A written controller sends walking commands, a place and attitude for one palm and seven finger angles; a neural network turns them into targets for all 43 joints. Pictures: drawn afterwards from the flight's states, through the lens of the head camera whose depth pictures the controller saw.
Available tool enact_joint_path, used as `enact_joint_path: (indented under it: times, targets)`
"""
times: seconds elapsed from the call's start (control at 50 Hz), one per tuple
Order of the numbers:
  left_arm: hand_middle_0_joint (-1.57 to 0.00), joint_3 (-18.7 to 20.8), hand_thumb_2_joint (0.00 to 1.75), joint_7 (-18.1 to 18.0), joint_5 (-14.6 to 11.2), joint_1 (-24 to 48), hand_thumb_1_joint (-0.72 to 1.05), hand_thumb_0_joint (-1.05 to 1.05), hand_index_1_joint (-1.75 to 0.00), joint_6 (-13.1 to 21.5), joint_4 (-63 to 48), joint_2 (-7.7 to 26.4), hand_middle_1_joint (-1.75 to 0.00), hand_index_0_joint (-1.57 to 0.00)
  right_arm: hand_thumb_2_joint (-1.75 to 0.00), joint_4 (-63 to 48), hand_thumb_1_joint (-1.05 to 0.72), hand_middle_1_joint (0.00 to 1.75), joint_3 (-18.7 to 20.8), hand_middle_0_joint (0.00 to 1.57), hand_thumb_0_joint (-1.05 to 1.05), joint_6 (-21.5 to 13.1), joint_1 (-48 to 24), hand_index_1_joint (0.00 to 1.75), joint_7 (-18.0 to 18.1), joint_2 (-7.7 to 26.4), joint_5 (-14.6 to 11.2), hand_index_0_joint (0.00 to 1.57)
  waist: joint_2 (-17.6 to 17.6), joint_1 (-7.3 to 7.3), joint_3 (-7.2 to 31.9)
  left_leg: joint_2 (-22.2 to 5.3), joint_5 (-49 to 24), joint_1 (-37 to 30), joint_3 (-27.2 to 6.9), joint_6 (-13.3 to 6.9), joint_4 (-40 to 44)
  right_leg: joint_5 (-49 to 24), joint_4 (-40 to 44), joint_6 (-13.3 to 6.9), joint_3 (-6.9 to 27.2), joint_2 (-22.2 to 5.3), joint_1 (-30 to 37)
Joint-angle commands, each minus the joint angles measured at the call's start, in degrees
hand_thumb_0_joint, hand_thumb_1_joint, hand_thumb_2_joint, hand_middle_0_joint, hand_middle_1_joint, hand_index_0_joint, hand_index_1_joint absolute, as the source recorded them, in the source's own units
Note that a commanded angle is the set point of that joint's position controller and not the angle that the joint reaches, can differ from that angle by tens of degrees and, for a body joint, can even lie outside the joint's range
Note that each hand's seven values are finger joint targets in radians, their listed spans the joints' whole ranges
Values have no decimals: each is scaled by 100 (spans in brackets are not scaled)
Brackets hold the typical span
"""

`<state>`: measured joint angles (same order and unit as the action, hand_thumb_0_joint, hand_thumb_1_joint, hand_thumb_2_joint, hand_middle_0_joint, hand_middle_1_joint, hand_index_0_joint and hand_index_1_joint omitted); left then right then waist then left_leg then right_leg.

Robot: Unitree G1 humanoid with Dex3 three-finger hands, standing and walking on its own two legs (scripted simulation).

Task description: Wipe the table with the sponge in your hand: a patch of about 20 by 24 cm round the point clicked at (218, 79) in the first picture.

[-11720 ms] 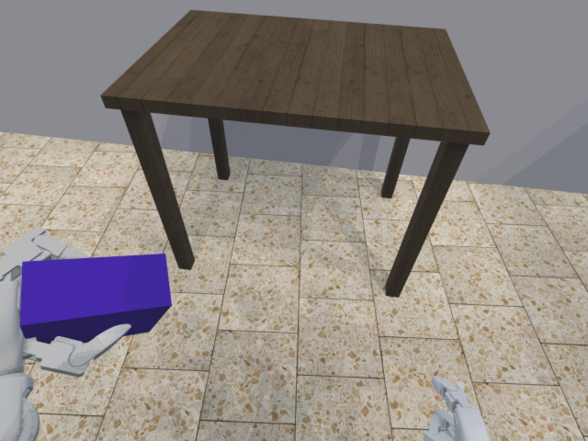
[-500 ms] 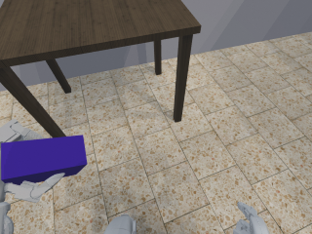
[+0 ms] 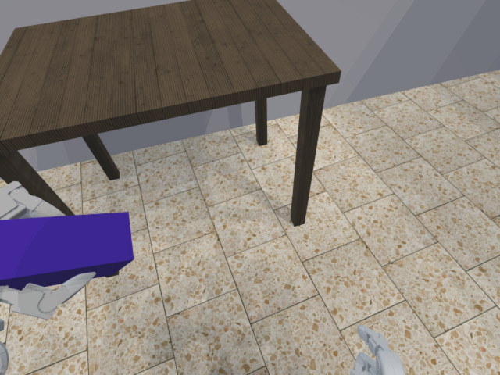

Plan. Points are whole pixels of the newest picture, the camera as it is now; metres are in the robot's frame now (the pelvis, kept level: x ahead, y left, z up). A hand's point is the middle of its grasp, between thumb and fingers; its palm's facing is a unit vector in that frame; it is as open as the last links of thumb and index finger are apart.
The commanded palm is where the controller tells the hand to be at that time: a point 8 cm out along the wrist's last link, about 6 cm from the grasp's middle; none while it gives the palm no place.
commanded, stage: take the last steps up to it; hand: left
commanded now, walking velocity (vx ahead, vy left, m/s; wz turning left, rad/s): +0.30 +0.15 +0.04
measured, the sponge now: (84, 251) +0.23 +0.21 +0.16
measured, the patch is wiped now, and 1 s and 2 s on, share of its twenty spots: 0.00 0.00 0.00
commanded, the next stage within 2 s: come to a stop and stand still in 1.26 s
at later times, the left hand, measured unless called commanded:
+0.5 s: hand (34, 169) +0.33 +0.31 +0.19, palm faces +0.41 -0.80 -0.43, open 9.4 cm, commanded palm +0.26 +0.35 +0.19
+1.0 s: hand (50, 134) +0.40 +0.33 +0.19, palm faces +0.38 -0.78 -0.49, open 9.4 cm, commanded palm +0.35 +0.38 +0.19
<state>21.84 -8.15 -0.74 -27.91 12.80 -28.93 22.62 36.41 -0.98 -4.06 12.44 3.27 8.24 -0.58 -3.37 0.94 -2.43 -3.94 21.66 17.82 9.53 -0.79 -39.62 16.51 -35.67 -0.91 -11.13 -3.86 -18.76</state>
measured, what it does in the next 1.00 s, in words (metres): walks ahead: left foot, then right foot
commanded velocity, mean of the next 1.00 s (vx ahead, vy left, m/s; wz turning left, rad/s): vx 0.27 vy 0.15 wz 0.00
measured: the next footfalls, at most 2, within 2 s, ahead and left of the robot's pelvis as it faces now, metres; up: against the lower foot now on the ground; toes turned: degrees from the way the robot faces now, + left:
left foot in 0.32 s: +0.18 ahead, +0.20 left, +0.00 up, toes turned +11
right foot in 0.66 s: +0.20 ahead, -0.02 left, +0.00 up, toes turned -10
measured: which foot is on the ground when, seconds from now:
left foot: up 0.00-0.30, down 0.32-0.66, up 0.68-1.00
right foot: down 0.00-0.34, up 0.36-0.64, down 0.66-1.00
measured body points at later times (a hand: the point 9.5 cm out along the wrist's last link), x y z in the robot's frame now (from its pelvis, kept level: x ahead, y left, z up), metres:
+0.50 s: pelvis +0.10 +0.07 +0.00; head +0.14 +0.08 +0.45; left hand +0.30 +0.35 +0.21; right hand +0.28 -0.15 -0.08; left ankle +0.14 +0.19 -0.72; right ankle +0.07 -0.04 -0.65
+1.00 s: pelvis +0.20 +0.10 +0.02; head +0.25 +0.09 +0.46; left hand +0.38 +0.37 +0.21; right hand +0.36 -0.17 -0.08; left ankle +0.26 +0.25 -0.70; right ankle +0.16 -0.01 -0.72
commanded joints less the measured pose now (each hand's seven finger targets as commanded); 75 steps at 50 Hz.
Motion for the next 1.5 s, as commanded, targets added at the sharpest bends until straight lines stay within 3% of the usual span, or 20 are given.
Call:
enact_joint_path:
  times: [0.0,0.1,0.26,0.3,0.32,0.36,0.46,0.6,0.62,0.66,0.68,0.72,0.8,0.98,1.0,1.04,1.1,1.32,1.4,1.48]
  targets:
    - [-120,593,130,-84,-149,883,10,0,-160,258,-608,911,-160,-120,-90,-795,-90,30,407,20,0,-220,-626,30,-54,923,-4,20,1837,-27,368,-42,461,2504,-1106,201,-3199,-141,2141,-1022,3858,-2550,1772]
    - [-120,605,130,-118,6,432,10,0,-160,568,-1145,892,-160,-120,-90,-764,-90,30,342,20,0,-76,-675,30,-61,843,78,20,913,-48,469,-277,-234,1903,-743,244,-1881,-2761,1579,-627,1199,-1778,1497]
    - [-120,758,130,-310,-30,97,10,0,-160,499,-1381,796,-160,-120,-90,-1090,-90,30,528,20,0,-90,-351,30,29,799,65,20,1041,-69,979,278,-1211,-543,372,159,1390,-2175,450,-260,627,-1239,1268]
    - [-120,644,130,-285,-37,506,10,0,-160,593,-1576,732,-160,-120,-90,-1136,-90,30,658,20,0,-126,-279,30,54,1062,8,20,-853,-202,1246,-785,-1975,-1926,-1030,-371,1708,-253,-1721,166,135,-456,-216]
    - [-120,624,130,-281,-31,630,10,0,-160,642,-1554,764,-160,-120,-90,-1170,-90,30,674,20,0,-156,-258,30,15,1094,-15,20,-1532,-169,1238,-1737,-2920,-2150,-2599,-988,1954,2084,-2993,246,340,42,-1191]
    - [-120,795,130,-200,-41,505,10,0,-160,634,-1138,1082,-160,-120,-90,-1021,-90,30,652,20,0,-240,-395,30,34,1006,-32,20,-1183,-91,1101,-2029,-1467,-1605,-2993,-1518,2106,1832,-3834,208,985,-280,-1793]
    - [-120,611,130,-120,-78,322,10,0,-160,591,-2047,833,-160,-120,-90,-919,-90,30,493,20,0,-429,-539,30,-56,902,-38,20,-1081,-25,854,-1268,-1411,-676,-1303,-1052,2244,870,-2533,302,507,-361,-1193]
    - [-120,591,130,-128,-97,309,10,0,-160,249,-777,711,-160,-120,-90,-765,-90,30,368,20,0,-349,-494,30,118,901,18,20,-358,0,768,-1031,-166,48,-826,-557,1591,338,417,276,35,22,774]
    - [-120,592,130,-126,-60,475,10,0,-160,227,-637,758,-160,-120,-90,-759,-90,30,366,20,0,-300,-503,30,130,875,20,20,162,5,729,-789,101,416,-627,-399,875,269,1068,125,506,-268,1133]
    - [-120,775,130,-158,-108,681,10,0,-160,157,-384,1034,-160,-120,-90,-935,-90,30,320,20,0,-271,-715,30,62,768,-6,20,2356,111,585,305,957,2316,-393,61,-2019,201,2176,-877,4189,-2321,1880]
    - [-120,573,130,-126,-181,975,10,0,-160,227,-579,902,-160,-120,-90,-823,-90,30,425,20,0,-277,-664,30,-33,952,6,20,2203,8,491,120,538,2463,-999,178,-2869,-58,2241,-962,4225,-2472,1828]
    - [-120,617,130,-92,-134,833,10,0,-160,403,-747,894,-160,-120,-90,-693,-90,30,295,20,0,-210,-648,30,-47,827,28,20,1103,-18,391,-116,30,2546,-1142,296,-3331,-1572,1827,-845,2704,-2115,1771]
    - [-120,583,130,-121,-27,352,10,0,-160,555,-866,837,-160,-120,-90,-759,-90,30,327,20,0,-92,-654,30,-64,844,70,20,1062,-48,568,-167,-429,1926,-658,283,-1938,-3451,1444,-557,1091,-1627,1666]
    - [-120,748,130,-292,-32,259,10,0,-160,491,-1363,853,-160,-120,-90,-1124,-90,30,513,20,0,-80,-408,30,27,816,60,20,1105,-36,968,299,-1243,-465,339,165,1310,-2642,558,-311,799,-1255,1277]
    - [-120,678,130,-285,-39,453,10,0,-160,532,-1493,825,-160,-120,-90,-1132,-90,30,575,20,0,-97,-335,30,62,909,38,20,570,-134,1093,205,-1383,-1042,247,102,1612,-2406,-147,-177,646,-1091,1009]
    - [-120,609,130,-269,-49,629,10,0,-160,619,-1538,785,-160,-120,-90,-1181,-90,30,664,20,0,-133,-295,30,33,1123,-18,20,-1449,-124,1248,-1613,-3103,-2206,-2123,-835,1820,1731,-2360,232,339,-71,-970]
    - [-120,681,130,-195,-31,600,10,0,-160,604,-1337,1000,-160,-120,-90,-1037,-90,30,573,20,0,-198,-448,30,27,989,-30,20,-1032,-121,892,-1879,-1634,-1247,-2481,-1416,2142,1697,-3650,228,967,-289,-1600]
    - [-120,615,130,-154,-132,250,10,0,-160,223,-1030,725,-160,-120,-90,-887,-90,30,332,20,0,-295,-453,30,110,921,14,20,-435,-45,930,-1081,-819,-270,-808,-503,1641,337,543,254,96,98,712]
    - [-120,639,130,-145,-229,589,10,0,-160,44,-496,879,-160,-120,-90,-1016,-90,30,289,20,0,-172,-503,30,38,833,-30,20,2350,-7,572,198,776,1224,-421,244,-1269,-1892,1833,-828,3289,-2036,1265]
    - [-120,606,130,-229,-91,603,10,0,-160,180,-1035,893,-160,-120,-90,-999,-90,30,82,20,0,-77,-797,30,42,675,3,20,1232,-15,814,68,647,1075,-682,317,-1194,-4794,1014,-706,1541,-1695,1804]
